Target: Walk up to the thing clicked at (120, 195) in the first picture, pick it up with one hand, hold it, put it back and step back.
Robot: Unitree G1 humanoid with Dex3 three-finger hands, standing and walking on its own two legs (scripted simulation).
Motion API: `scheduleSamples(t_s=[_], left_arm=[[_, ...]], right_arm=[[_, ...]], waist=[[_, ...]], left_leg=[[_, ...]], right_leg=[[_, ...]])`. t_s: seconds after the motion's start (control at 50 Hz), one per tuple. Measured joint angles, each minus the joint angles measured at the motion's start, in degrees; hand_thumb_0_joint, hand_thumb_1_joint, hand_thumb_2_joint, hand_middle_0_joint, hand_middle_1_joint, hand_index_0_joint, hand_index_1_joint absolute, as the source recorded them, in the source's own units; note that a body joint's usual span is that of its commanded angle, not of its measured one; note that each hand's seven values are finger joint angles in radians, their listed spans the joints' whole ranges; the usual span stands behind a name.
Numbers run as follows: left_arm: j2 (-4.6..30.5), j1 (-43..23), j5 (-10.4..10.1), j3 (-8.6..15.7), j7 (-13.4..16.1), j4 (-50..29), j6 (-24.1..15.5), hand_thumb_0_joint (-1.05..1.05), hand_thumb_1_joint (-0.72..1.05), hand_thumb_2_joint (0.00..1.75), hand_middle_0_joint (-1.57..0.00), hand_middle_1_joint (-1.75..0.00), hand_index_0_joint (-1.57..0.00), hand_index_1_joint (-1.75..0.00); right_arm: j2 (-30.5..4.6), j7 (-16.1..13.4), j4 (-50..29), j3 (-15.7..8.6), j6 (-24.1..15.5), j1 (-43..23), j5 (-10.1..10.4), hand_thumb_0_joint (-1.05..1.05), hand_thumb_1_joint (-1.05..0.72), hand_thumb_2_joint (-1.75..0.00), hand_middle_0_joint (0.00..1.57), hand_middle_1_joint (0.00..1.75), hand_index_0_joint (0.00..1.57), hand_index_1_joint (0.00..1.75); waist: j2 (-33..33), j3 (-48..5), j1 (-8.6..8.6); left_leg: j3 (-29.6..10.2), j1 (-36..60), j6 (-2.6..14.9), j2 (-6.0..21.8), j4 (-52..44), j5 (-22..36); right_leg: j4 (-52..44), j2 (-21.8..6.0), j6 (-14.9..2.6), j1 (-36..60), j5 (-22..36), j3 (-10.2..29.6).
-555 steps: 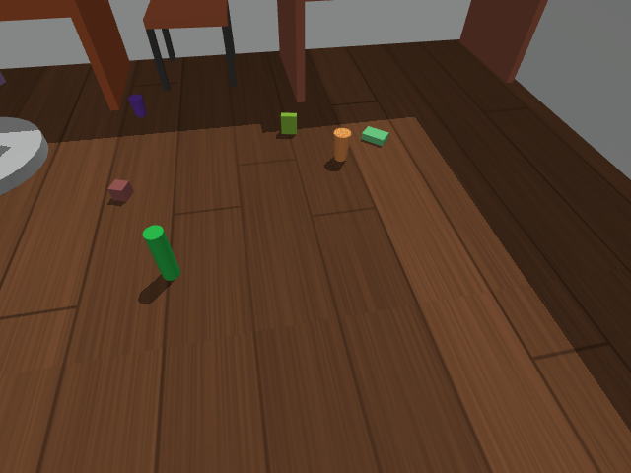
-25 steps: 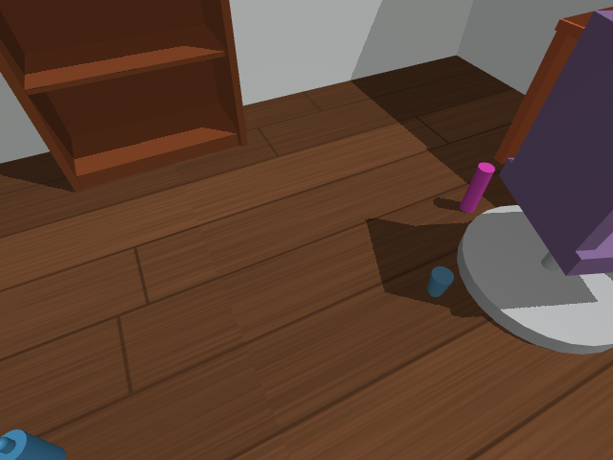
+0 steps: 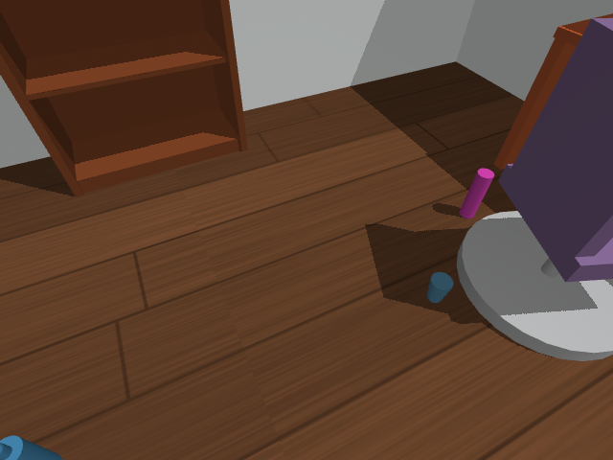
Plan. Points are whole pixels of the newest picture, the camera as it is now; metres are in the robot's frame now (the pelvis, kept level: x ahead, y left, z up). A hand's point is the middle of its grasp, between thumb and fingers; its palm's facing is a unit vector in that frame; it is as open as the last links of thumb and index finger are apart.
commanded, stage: stand
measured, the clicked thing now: out of the picture +0.06 -0.97 -0.75
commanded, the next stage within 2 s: walk up in 1.80 s
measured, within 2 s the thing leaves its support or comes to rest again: neither
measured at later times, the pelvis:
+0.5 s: pelvis +0.00 +0.00 +0.00, yaw +0 degrees
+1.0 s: pelvis +0.00 +0.00 +0.00, yaw +0 degrees
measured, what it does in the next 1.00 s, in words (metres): stands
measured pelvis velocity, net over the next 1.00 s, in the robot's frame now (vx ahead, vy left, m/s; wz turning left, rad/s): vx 0.00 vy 0.00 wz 0.00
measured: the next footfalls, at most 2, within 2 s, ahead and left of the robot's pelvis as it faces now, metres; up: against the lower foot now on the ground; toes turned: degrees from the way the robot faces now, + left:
none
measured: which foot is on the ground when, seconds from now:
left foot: down 0.00-1.00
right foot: down 0.00-1.00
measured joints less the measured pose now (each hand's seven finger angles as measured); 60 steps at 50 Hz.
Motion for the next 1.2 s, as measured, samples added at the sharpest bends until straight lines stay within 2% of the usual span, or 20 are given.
scheduleSamples(t_s=[1.2], left_arm=[[0.13,1.53,0.07,-0.25,-0.06,-0.65,0.17,0.00,0.91,0.90,-0.21,-0.30,-0.21,-0.30]], right_arm=[[-0.08,-0.15,-0.39,0.45,0.12,1.59,-0.03,0.01,-0.91,-0.90,0.20,0.30,0.20,0.30]], waist=[[-0.14,0.32,0.19]], left_leg=[[0.03,0.45,-0.11,0.02,-0.39,-0.43]], right_leg=[[0.49,0.00,-0.09,0.03,-0.90,0.05]])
